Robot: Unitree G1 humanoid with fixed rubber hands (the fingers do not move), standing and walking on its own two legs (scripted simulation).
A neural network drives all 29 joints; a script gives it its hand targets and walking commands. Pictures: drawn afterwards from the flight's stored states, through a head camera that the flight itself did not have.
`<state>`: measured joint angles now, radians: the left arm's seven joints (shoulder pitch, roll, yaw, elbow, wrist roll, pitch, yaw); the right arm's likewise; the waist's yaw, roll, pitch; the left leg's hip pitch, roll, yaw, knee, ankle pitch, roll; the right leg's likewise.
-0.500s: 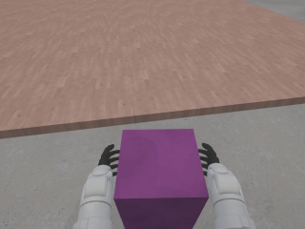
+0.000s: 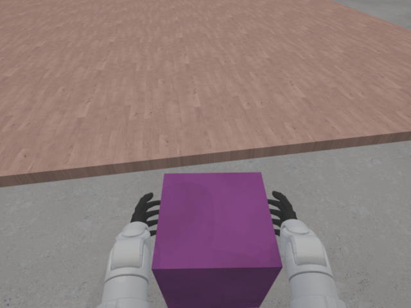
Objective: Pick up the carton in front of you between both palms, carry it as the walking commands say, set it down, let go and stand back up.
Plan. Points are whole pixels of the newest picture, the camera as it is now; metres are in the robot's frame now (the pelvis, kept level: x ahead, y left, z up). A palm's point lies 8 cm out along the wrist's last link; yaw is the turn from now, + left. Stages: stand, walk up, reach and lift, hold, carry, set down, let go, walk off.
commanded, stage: reach and lift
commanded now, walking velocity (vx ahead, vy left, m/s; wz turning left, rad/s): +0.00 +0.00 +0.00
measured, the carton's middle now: (213, 243) +0.29 +0.00 -0.04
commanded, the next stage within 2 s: hold in 0.26 s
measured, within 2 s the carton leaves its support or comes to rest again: neither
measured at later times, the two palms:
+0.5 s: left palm (136, 226) +0.28 +0.15 +0.05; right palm (290, 223) +0.28 -0.15 +0.05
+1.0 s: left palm (136, 226) +0.28 +0.15 +0.05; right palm (290, 223) +0.28 -0.15 +0.05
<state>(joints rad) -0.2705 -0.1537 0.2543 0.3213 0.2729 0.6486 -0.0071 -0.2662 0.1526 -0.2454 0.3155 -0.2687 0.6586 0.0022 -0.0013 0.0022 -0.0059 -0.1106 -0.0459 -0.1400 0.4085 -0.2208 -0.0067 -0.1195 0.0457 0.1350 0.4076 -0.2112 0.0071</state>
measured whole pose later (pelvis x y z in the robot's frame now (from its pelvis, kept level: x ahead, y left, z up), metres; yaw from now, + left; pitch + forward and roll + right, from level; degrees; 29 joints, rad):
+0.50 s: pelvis +0.00 +0.00 +0.00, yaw +0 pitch -7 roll +0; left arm -0.25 -0.15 0.22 0.23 0.26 0.75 0.00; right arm -0.25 0.15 -0.21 0.23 -0.26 0.76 0.00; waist 0.00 0.00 -0.01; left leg -0.04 -0.04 -0.14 0.36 -0.20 0.00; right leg -0.05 0.04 0.13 0.36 -0.19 0.01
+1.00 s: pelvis -0.01 +0.00 +0.00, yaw +0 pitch -7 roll +0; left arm -0.29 -0.16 0.25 0.25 0.28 0.75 -0.01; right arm -0.28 0.16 -0.24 0.24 -0.27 0.75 0.01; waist 0.00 0.00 0.01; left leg -0.05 -0.04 -0.13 0.38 -0.20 -0.01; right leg -0.06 0.04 0.13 0.38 -0.19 0.01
